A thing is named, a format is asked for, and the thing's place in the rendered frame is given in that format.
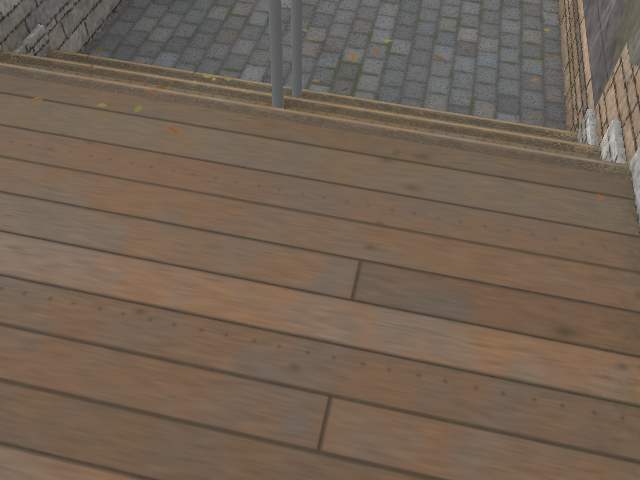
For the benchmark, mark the stairs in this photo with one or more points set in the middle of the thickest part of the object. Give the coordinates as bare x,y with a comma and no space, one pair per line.
323,103

